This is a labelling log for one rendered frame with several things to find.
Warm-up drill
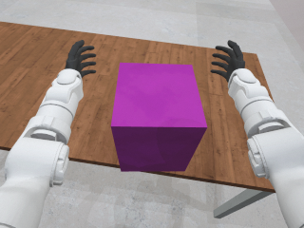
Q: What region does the left robot upper arm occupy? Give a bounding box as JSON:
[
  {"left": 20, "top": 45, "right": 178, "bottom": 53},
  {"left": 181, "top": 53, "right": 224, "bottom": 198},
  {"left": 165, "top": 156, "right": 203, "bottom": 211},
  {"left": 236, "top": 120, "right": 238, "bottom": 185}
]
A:
[{"left": 0, "top": 137, "right": 69, "bottom": 228}]

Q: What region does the table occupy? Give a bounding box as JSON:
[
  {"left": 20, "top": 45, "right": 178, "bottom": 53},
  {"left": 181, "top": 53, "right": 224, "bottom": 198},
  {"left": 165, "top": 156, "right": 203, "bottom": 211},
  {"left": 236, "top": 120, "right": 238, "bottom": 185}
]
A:
[{"left": 0, "top": 21, "right": 276, "bottom": 219}]

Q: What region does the carton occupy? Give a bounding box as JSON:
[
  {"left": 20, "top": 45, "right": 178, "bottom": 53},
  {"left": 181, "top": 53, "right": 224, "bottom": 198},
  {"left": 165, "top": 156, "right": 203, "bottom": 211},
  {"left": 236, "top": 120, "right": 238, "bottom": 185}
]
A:
[{"left": 111, "top": 63, "right": 207, "bottom": 172}]

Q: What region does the right robot upper arm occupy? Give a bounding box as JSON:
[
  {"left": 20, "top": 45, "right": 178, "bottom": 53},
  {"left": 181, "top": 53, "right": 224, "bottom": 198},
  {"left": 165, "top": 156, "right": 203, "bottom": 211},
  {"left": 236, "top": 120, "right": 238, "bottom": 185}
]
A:
[{"left": 247, "top": 127, "right": 304, "bottom": 228}]

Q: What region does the left robot hand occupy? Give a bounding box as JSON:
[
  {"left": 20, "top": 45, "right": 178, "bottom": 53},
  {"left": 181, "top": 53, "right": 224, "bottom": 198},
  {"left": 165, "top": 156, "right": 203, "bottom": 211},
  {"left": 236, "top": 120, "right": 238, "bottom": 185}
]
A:
[{"left": 65, "top": 40, "right": 96, "bottom": 78}]

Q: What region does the right robot hand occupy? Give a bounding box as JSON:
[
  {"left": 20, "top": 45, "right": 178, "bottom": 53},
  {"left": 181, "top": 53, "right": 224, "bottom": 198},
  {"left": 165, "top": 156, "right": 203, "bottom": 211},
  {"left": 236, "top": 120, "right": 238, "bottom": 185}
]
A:
[{"left": 210, "top": 40, "right": 245, "bottom": 83}]

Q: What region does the robot left forearm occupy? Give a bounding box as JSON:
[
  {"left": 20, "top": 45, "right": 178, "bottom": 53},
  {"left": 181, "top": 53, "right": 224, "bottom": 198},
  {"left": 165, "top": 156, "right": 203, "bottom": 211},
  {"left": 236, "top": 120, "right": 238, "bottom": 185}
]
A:
[{"left": 4, "top": 68, "right": 84, "bottom": 180}]

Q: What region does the robot right forearm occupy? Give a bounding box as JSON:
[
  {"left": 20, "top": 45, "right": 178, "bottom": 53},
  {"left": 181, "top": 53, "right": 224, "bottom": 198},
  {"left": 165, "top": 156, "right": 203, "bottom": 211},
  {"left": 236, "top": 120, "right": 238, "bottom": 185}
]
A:
[{"left": 228, "top": 68, "right": 304, "bottom": 142}]

